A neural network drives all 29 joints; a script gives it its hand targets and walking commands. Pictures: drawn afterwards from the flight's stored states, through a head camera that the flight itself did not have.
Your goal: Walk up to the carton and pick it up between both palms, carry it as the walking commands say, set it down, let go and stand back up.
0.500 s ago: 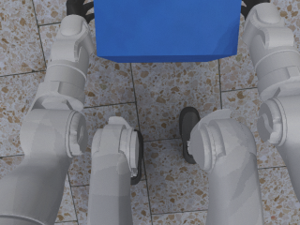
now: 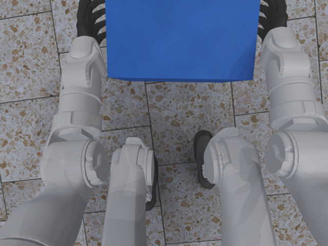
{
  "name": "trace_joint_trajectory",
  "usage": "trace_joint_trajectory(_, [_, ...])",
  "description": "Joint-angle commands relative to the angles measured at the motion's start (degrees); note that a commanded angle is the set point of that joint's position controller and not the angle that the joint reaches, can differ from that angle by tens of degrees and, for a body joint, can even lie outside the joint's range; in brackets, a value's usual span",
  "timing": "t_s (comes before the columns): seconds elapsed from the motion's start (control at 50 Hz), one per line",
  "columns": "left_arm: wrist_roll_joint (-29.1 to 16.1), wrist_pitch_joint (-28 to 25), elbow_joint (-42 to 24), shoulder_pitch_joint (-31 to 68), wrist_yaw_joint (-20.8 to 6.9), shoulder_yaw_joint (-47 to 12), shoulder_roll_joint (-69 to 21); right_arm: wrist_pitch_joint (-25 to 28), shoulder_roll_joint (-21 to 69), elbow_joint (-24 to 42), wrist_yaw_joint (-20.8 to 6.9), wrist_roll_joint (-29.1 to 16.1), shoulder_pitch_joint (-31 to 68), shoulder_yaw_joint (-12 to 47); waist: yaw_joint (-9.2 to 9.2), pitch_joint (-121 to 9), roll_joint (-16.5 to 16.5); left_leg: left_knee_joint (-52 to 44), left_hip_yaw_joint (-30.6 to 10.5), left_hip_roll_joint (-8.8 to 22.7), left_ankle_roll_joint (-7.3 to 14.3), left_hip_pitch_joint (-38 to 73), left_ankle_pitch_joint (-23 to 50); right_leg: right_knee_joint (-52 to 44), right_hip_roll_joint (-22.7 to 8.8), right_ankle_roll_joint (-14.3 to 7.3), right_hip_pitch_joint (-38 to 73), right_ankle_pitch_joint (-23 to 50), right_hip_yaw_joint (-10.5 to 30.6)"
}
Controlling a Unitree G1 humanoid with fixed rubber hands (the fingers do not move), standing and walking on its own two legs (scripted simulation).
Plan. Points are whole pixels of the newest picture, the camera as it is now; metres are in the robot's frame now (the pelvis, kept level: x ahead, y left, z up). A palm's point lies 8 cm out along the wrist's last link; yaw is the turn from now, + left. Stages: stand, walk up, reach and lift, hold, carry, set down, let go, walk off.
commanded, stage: reach and lift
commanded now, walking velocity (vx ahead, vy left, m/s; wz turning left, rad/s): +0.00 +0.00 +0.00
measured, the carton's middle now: (177, 50) +0.51 -0.05 -0.19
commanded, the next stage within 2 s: none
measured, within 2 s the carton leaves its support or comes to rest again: neither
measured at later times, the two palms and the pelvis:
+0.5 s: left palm (67, 29) +0.52 +0.13 -0.02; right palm (292, 25) +0.48 -0.23 -0.04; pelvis +0.00 +0.00 +0.06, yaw +0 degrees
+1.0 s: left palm (31, 16) +0.51 +0.13 +0.06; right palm (324, 16) +0.47 -0.23 +0.03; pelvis +0.02 +0.00 +0.11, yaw -1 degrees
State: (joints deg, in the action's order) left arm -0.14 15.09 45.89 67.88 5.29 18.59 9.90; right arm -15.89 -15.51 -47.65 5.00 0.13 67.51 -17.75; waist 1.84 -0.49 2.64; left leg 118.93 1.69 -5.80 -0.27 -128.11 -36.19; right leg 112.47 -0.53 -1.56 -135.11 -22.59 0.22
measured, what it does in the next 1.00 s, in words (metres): rises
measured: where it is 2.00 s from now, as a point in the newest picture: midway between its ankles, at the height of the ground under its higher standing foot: (176, 180)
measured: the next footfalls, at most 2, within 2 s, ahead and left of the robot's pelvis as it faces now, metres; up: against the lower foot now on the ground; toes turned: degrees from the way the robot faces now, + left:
none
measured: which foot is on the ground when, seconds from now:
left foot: down 0.00-1.00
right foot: down 0.00-1.00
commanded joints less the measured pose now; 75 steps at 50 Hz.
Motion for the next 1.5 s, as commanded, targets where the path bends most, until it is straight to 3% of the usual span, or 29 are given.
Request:
trace_joint_trajectory(0.0, [-6.07, -0.25, -8.16, 34.18, -16.53, -24.43, -52.74, 0.12, 54.29, 9.81, -17.54, -6.04, 32.81, 23.79, 1.71, -68.30, -3.73, -15.49, 0.79, -2.89, 0.62, 15.50, 13.70, -4.55, 5.00, 0.75, 56.08, 15.70, -1.92])
trace_joint_trajectory(0.38, [-2.77, 2.77, -6.58, 26.65, -19.33, -22.44, -55.18, -2.28, 56.50, 12.02, -18.45, -2.52, 27.88, 22.98, 1.16, -68.08, -3.43, -23.92, 0.56, -3.11, 0.58, 18.61, 12.54, -13.84, 5.49, 0.70, 59.00, 10.91, -1.50])
trace_joint_trajectory(1.48, [0.83, 3.95, -4.70, 5.67, -23.57, -23.48, -62.41, -2.81, 64.00, 16.96, -20.31, -0.66, 11.10, 26.18, -0.04, -62.15, -2.97, -47.40, -2.00, -3.29, 0.79, 40.39, 16.07, -37.72, 6.24, 0.68, 80.82, 13.79, -0.53])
